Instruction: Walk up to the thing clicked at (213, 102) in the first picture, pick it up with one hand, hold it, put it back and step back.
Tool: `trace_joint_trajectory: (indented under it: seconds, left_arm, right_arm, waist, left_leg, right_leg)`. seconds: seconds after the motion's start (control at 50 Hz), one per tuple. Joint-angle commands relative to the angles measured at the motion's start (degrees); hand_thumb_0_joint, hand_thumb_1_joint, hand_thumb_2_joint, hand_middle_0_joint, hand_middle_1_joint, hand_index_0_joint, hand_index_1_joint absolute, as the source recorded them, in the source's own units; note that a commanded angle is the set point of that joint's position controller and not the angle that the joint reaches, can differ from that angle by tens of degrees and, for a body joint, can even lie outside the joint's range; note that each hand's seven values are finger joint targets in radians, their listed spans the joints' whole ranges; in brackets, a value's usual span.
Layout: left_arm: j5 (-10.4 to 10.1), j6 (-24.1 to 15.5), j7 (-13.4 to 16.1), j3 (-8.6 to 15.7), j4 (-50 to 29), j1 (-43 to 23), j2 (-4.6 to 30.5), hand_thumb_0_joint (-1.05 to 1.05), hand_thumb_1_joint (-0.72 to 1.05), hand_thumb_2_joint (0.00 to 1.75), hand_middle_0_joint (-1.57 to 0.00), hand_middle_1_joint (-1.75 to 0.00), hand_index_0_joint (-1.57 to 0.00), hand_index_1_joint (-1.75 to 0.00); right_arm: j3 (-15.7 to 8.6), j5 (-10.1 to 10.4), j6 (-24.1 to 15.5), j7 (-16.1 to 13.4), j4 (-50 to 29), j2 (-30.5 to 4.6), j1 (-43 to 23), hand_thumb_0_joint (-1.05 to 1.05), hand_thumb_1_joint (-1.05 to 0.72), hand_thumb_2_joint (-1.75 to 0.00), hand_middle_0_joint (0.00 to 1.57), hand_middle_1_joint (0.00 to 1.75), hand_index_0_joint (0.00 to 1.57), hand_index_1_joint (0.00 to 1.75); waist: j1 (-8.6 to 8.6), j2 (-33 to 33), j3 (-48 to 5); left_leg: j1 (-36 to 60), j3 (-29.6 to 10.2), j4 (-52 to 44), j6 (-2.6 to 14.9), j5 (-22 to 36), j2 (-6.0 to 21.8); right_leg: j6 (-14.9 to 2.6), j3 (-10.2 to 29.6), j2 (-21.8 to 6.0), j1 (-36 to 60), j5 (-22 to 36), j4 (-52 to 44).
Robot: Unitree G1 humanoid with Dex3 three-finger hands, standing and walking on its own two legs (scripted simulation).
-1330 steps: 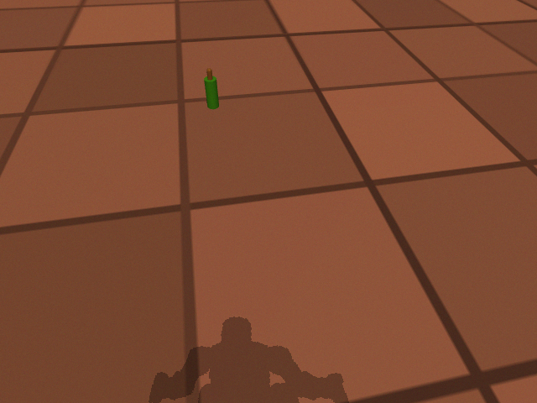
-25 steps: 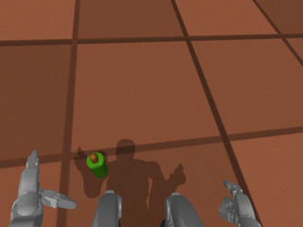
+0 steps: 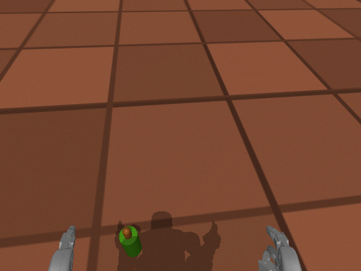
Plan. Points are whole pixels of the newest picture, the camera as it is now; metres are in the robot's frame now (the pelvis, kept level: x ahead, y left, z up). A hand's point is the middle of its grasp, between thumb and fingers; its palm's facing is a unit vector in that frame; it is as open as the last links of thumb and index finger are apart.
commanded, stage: home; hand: left
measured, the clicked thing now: (130, 240) +0.38 +0.20 -0.58
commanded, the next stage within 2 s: stand in 1.64 s
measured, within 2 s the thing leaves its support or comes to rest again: neither
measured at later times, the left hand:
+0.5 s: hand out of the picture +0.16 +0.16 -0.05, palm faces +0.09 -0.96 -0.28, open 17.7 cm
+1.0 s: hand out of the picture +0.16 +0.16 -0.05, palm faces +0.10 -0.96 -0.27, open 17.7 cm
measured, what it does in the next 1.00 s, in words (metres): stands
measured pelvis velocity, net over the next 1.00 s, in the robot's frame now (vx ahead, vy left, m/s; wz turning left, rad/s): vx -0.01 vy -0.02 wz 0.01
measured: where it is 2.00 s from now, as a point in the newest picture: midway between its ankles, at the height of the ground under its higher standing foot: outside the picture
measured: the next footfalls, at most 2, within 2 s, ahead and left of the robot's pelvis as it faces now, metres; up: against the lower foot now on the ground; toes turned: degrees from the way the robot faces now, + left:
none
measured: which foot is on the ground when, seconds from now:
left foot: down 0.00-1.00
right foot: down 0.00-1.00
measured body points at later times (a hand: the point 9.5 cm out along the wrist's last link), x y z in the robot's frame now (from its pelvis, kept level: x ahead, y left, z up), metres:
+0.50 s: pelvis +0.00 -0.02 +0.00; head +0.01 -0.02 +0.45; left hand +0.15 +0.21 -0.03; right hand +0.15 -0.26 -0.07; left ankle +0.01 +0.12 -0.68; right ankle -0.01 -0.14 -0.68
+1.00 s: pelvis -0.01 -0.02 +0.01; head +0.01 -0.02 +0.46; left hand +0.15 +0.21 -0.03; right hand +0.15 -0.26 -0.07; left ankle +0.01 +0.12 -0.68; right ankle -0.01 -0.14 -0.68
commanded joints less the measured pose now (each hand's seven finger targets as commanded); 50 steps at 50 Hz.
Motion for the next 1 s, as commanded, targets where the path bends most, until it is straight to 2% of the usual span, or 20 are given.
trace_joint_trajectory:
  seconds: [0.0,0.02,0.08,0.14,0.24,0.26,0.34,0.4,0.48,0.54,0.56,0.6,0.66,0.7,0.8,0.82,0.86,0.9,0.94,0.98]
  left_arm:
    - [0.5,-2.8,0.4,4.7,-13.4,-5.5,7.0,0.00,-0.61,0.00,-0.04,-0.04,-0.04,-0.04]
    - [0.6,-3.0,0.5,4.8,-13.7,-6.1,7.5,0.00,-0.61,0.00,-0.04,-0.04,-0.04,-0.04]
    - [0.5,-2.3,0.0,2.4,-8.8,-2.5,3.9,0.00,-0.61,0.00,-0.04,-0.04,-0.04,-0.04]
    - [0.6,-2.4,0.1,4.0,-11.1,-4.4,6.3,0.00,-0.60,0.02,-0.05,-0.04,-0.05,-0.04]
    - [0.5,-2.0,-0.3,3.3,-6.1,-0.8,4.2,0.00,-0.61,0.01,-0.04,-0.04,-0.04,-0.04]
    - [0.5,-2.2,-0.2,4.4,-9.6,-3.7,6.1,0.00,-0.61,0.02,-0.04,-0.04,-0.04,-0.04]
    - [0.4,-2.2,-0.4,4.6,-9.0,-4.6,6.5,0.00,-0.61,0.01,-0.04,-0.04,-0.04,-0.04]
    - [0.3,-2.1,-0.7,3.5,-6.3,-2.5,4.6,0.00,-0.61,0.02,-0.04,-0.04,-0.04,-0.04]
    - [0.3,-2.2,-0.6,4.5,-9.2,-4.8,6.2,0.00,-0.61,0.02,-0.05,-0.04,-0.05,-0.04]
    - [0.3,-2.0,-0.8,3.9,-6.4,-3.2,4.8,0.00,-0.61,0.02,-0.04,-0.04,-0.04,-0.04]
    - [0.3,-2.3,-0.6,4.7,-9.6,-4.7,6.2,0.00,-0.61,0.01,-0.04,-0.04,-0.04,-0.04]
    - [0.5,-1.9,-0.9,3.3,-3.7,-1.7,4.0,0.00,-0.61,0.01,-0.04,-0.04,-0.04,-0.04]
    - [0.4,-2.5,-0.6,5.2,-8.9,-4.8,6.6,0.00,-0.61,0.01,-0.04,-0.04,-0.04,-0.04]
    - [0.3,-2.0,-1.1,3.0,-4.6,-1.9,3.7,0.00,-0.61,0.01,-0.04,-0.04,-0.04,-0.04]
    - [0.4,-2.4,-0.9,5.0,-8.6,-4.5,6.2,0.00,-0.61,0.02,-0.04,-0.04,-0.05,-0.04]
    - [0.5,-2.3,-1.0,3.6,-6.2,-3.3,4.2,0.00,-0.61,0.01,-0.04,-0.04,-0.04,-0.04]
    - [0.3,-2.5,-0.8,4.6,-8.1,-4.9,5.4,0.00,-0.61,0.02,-0.04,-0.04,-0.04,-0.04]
    - [0.4,-2.4,-1.0,3.6,-6.4,-4.5,4.5,0.00,-0.61,0.01,-0.04,-0.04,-0.04,-0.04]
    - [0.3,-2.7,-0.9,4.8,-9.3,-6.1,6.2,0.00,-0.60,0.03,-0.05,-0.04,-0.05,-0.04]
    - [0.4,-2.4,-1.0,3.7,-7.3,-4.2,4.8,0.00,-0.61,0.02,-0.04,-0.04,-0.05,-0.04]
  right_arm:
    - [-3.3,-0.7,-3.7,-0.8,-8.9,-7.5,-3.5,0.00,-0.90,-0.90,0.20,0.30,0.20,0.30]
    - [-3.4,-0.7,-3.8,-0.9,-8.4,-7.6,-3.3,0.00,-0.90,-0.90,0.20,0.30,0.20,0.30]
    - [-3.2,-0.8,-4.6,-0.7,-8.4,-7.4,-3.6,0.00,-0.90,-0.90,0.20,0.30,0.20,0.30]
    - [-3.2,-0.8,-4.9,-0.5,-7.8,-7.9,-4.0,0.00,-0.90,-0.90,0.20,0.30,0.20,0.30]
    - [-3.1,-0.9,-5.0,-0.5,-7.9,-7.5,-4.3,0.00,-0.90,-0.90,0.20,0.30,0.20,0.30]
    - [-3.2,-0.8,-5.0,-0.5,-7.9,-7.8,-4.2,0.00,-0.90,-0.90,0.20,0.30,0.20,0.30]
    - [-3.0,-0.8,-5.1,-0.6,-7.9,-7.5,-4.9,0.00,-0.90,-0.90,0.20,0.30,0.20,0.30]
    - [-3.1,-0.8,-5.3,-0.6,-7.8,-7.6,-4.5,0.00,-0.90,-0.90,0.20,0.30,0.20,0.30]
    - [-3.1,-0.8,-5.5,-0.6,-7.5,-7.7,-4.5,0.00,-0.90,-0.90,0.20,0.30,0.20,0.30]
    - [-3.1,-0.8,-5.6,-0.7,-7.5,-7.7,-4.9,0.00,-0.90,-0.90,0.20,0.30,0.20,0.30]
    - [-3.2,-0.8,-5.6,-0.8,-7.3,-7.6,-4.6,0.00,-0.90,-0.90,0.20,0.30,0.20,0.30]
    - [-3.1,-0.9,-5.8,-0.8,-7.2,-7.6,-4.8,0.00,-0.90,-0.90,0.20,0.30,0.20,0.30]
    - [-3.2,-0.8,-5.8,-0.9,-6.9,-7.5,-4.7,0.00,-0.90,-0.90,0.20,0.30,0.20,0.30]
    - [-3.0,-1.0,-6.1,-0.7,-7.2,-7.5,-5.0,0.00,-0.90,-0.90,0.20,0.30,0.20,0.30]
    - [-3.2,-0.9,-6.1,-0.7,-7.1,-7.7,-5.1,0.00,-0.90,-0.90,0.20,0.30,0.20,0.30]
    - [-3.2,-1.0,-6.1,-0.8,-7.1,-7.5,-4.9,0.00,-0.90,-0.90,0.20,0.30,0.20,0.30]
    - [-3.2,-1.0,-6.2,-0.9,-7.2,-7.6,-5.0,0.00,-0.90,-0.90,0.20,0.30,0.20,0.30]
    - [-3.1,-1.0,-6.4,-0.9,-7.0,-7.6,-5.2,0.00,-0.90,-0.90,0.20,0.30,0.20,0.30]
    - [-3.1,-1.0,-6.4,-1.0,-6.9,-7.6,-4.7,0.00,-0.90,-0.90,0.20,0.30,0.20,0.30]
    - [-3.0,-0.9,-6.6,-0.9,-6.9,-7.4,-5.1,0.00,-0.90,-0.90,0.20,0.30,0.20,0.30]
  waist:
    - [-0.13,2.9,-4.4]
    - [-0.17,2.7,-4.3]
    - [-0.61,0.6,-3.2]
    - [-0.25,1.3,-4.6]
    - [-0.02,-1.1,-3.3]
    - [-0.02,0.3,-4.0]
    - [0.03,0.1,-2.4]
    - [-0.17,-0.7,-3.1]
    - [-0.06,0.1,-3.7]
    - [-0.07,-1.5,-2.8]
    - [0.34,-0.6,-3.9]
    - [-0.23,-2.7,-2.4]
    - [0.46,-0.9,-3.0]
    - [-0.54,-2.5,-1.9]
    - [0.33,-0.2,-3.2]
    - [-0.39,-1.4,-3.2]
    - [0.12,-0.6,-2.7]
    - [-0.24,-1.2,-1.7]
    - [0.08,0.1,-3.0]
    - [-0.10,-0.8,-1.5]
  left_leg:
    - [8.7,0.4,-11.1,-0.04,13.3,-1.7]
    - [9.5,0.4,-11.2,-0.09,13.7,-1.7]
    - [9.0,0.8,-10.9,0.16,13.7,-2.0]
    - [10.0,0.8,-10.8,0.07,15.2,-2.0]
    - [8.5,1.4,-10.1,0.47,14.7,-2.4]
    - [9.2,1.6,-10.3,0.43,14.7,-2.4]
    - [8.4,1.8,-10.7,0.57,12.4,-2.5]
    - [8.7,1.9,-10.5,0.67,13.0,-2.5]
    - [9.1,2.1,-10.6,0.77,13.0,-2.6]
    - [8.6,1.8,-10.8,0.86,12.1,-2.5]
    - [9.1,2.1,-10.6,0.81,12.7,-2.6]
    - [8.5,1.9,-10.7,0.94,12.1,-2.5]
    - [8.8,2.4,-10.7,0.83,11.7,-2.7]
    - [8.1,2.5,-10.3,1.09,11.2,-2.8]
    - [8.9,2.4,-10.9,0.83,11.4,-2.7]
    - [9.1,2.1,-10.9,0.86,11.5,-2.6]
    - [8.8,2.3,-11.3,0.79,10.7,-2.7]
    - [8.5,1.9,-11.8,0.79,9.6,-2.5]
    - [9.1,2.2,-11.5,0.78,10.5,-2.6]
    - [8.7,2.2,-11.7,0.79,9.9,-2.6]
  right_leg:
    - [-2.37,-1.7,2.3,1.2,12.0,-7.2]
    - [-2.33,-1.8,2.4,1.4,12.1,-7.2]
    - [-2.04,-1.8,2.4,1.5,12.8,-8.1]
    - [-2.02,-1.7,2.3,2.4,14.0,-8.3]
    - [-1.54,-1.3,2.0,3.1,14.6,-9.4]
    - [-1.59,-1.1,2.0,3.0,14.6,-9.3]
    - [-1.48,-1.0,1.8,2.2,12.5,-10.2]
    - [-1.43,-0.7,1.8,2.6,13.3,-10.0]
    - [-1.37,-0.3,1.5,2.8,13.5,-10.2]
    - [-1.46,-0.6,1.6,2.6,12.3,-10.4]
    - [-1.46,-0.4,1.6,3.1,12.9,-10.5]
    - [-1.31,-0.7,1.8,2.6,12.3,-10.4]
    - [-1.39,0.0,1.4,2.7,11.8,-10.9]
    - [-1.07,0.2,1.3,2.1,11.7,-11.4]
    - [-1.51,-0.2,1.5,2.6,11.5,-10.7]
    - [-1.41,-0.4,1.6,2.6,11.8,-10.5]
    - [-1.61,-0.5,1.6,2.3,10.8,-10.8]
    - [-1.61,-0.8,1.8,1.9,9.7,-10.7]
    - [-1.61,-0.5,1.6,2.4,10.5,-10.8]
    - [-1.64,-0.7,1.7,1.9,9.9,-10.8]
